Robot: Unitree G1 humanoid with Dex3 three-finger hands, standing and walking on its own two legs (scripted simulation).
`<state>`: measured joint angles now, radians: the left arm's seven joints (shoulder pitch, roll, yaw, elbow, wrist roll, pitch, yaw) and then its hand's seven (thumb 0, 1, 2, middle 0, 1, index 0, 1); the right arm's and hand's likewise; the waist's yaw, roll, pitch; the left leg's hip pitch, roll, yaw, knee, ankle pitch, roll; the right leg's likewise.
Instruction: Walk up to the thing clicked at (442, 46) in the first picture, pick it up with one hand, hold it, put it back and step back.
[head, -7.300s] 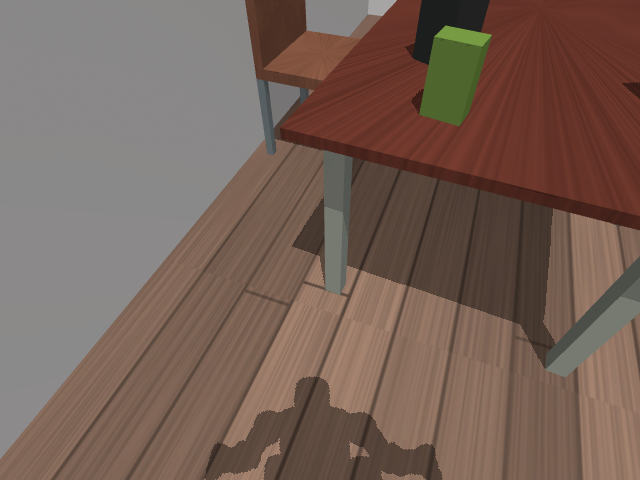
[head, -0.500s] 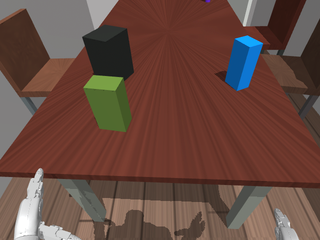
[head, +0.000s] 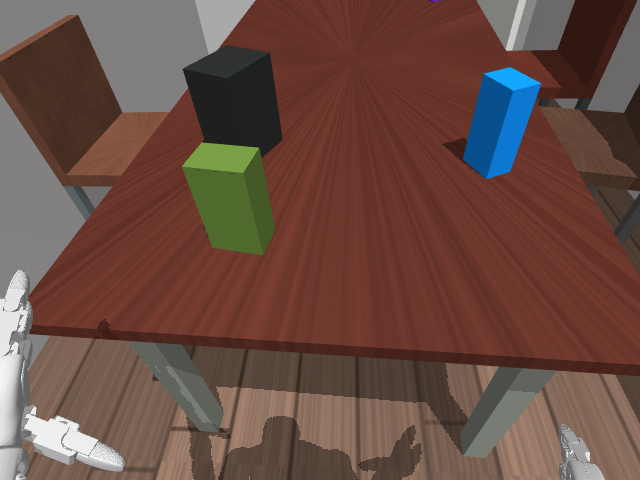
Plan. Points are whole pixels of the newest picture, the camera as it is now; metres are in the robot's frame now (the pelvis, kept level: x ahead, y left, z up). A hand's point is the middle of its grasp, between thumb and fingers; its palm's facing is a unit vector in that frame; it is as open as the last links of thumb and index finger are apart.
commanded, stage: rise first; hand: left
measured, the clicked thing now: (233, 201) +0.53 +0.22 +0.06
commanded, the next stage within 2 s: go down in 0.56 s
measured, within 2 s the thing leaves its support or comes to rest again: neither
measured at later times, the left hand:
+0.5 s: hand (39, 355) +0.19 +0.29 +0.16, palm faces +0.47 -0.75 -0.46, open 17.7 cm
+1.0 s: hand (23, 324) +0.21 +0.32 +0.17, palm faces +0.48 -0.79 -0.38, open 17.4 cm
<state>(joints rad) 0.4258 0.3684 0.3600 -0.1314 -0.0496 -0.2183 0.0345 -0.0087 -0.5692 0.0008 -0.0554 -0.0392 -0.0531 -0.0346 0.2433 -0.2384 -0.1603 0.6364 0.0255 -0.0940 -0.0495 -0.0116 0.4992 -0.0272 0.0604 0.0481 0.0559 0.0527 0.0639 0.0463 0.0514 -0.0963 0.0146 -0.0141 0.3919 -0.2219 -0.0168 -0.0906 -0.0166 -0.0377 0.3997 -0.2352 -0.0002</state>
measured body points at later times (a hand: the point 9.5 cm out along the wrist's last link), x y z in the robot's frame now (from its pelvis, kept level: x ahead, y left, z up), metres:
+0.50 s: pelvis -0.01 +0.00 +0.00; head -0.02 -0.02 +0.45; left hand +0.16 +0.33 +0.19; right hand +0.16 -0.27 -0.09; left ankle +0.00 +0.13 -0.74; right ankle -0.01 -0.12 -0.74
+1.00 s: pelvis -0.01 +0.00 -0.01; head -0.02 -0.01 +0.44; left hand +0.18 +0.36 +0.19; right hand +0.17 -0.27 -0.08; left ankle +0.00 +0.13 -0.74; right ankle -0.01 -0.12 -0.74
